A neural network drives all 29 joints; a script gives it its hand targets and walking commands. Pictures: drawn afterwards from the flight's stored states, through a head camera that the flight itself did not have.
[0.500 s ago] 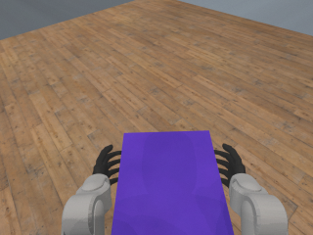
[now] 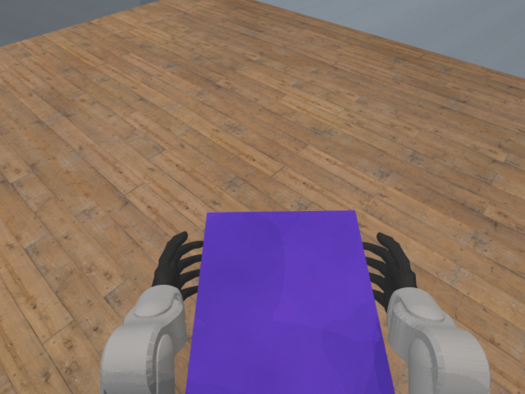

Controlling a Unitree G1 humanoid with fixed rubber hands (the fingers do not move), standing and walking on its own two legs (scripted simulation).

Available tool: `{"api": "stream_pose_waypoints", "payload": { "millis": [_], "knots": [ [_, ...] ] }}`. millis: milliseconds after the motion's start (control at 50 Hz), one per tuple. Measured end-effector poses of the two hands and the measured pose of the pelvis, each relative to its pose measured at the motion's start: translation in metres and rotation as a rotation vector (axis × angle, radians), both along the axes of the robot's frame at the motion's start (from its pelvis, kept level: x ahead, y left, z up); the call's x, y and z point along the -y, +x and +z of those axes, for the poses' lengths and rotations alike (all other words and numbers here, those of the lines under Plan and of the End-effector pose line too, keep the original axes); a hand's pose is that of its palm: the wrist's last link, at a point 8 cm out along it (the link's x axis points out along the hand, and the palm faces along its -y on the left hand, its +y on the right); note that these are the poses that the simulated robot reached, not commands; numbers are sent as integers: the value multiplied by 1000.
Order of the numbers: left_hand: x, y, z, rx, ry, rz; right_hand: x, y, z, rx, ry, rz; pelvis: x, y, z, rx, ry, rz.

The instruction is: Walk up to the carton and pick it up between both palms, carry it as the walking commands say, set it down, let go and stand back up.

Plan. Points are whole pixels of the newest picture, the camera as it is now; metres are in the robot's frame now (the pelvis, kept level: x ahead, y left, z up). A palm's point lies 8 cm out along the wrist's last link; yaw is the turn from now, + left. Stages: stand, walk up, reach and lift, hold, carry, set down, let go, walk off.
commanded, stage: carry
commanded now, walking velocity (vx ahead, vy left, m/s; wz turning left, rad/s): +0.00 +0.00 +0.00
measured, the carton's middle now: (281, 318) +0.25 -0.01 +0.01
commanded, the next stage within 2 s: none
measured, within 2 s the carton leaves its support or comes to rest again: neither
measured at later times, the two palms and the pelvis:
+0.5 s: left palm (165, 184) +0.44 +0.18 +0.09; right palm (335, 175) +0.46 -0.11 +0.09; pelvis +0.21 +0.02 -0.01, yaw +3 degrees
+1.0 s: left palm (167, 158) +0.50 +0.19 +0.10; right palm (328, 152) +0.51 -0.10 +0.10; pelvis +0.27 +0.03 +0.00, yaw +1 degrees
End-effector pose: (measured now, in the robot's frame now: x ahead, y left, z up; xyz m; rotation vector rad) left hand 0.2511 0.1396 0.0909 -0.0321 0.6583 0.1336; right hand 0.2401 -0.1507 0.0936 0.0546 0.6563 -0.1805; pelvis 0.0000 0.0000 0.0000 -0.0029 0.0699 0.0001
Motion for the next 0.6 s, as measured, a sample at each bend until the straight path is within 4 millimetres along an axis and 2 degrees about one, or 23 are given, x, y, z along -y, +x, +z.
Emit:
{"api": "stream_pose_waypoints", "payload": {
  "millis": [140, 220, 320, 420, 500, 600],
  "knots": [
    [-10, 81, -8, 22, 38, 53, -9, 98, -18, 22, 38, 53, 1, 92, -21, 33, 4, 40],
    [-20, 111, -15, -32, 40, 91, -20, 139, -24, -32, 40, 92, 1, 122, -16, 23, -8, 57],
    [-32, 137, -14, -35, 22, 115, -33, 173, -18, -34, 22, 115, -5, 153, -10, 17, -8, 64],
    [-40, 169, -4, -1, 7, 106, -40, 199, -7, 0, 7, 107, -15, 189, -8, 6, -5, 56],
    [-41, 191, 2, 13, 7, 89, -41, 216, -2, 13, 6, 90, -21, 211, -8, 0, -3, 53],
    [-42, 210, 6, 7, 8, 73, -42, 230, 3, 8, 9, 73, -25, 231, -4, -3, 0, 43]
  ]
}}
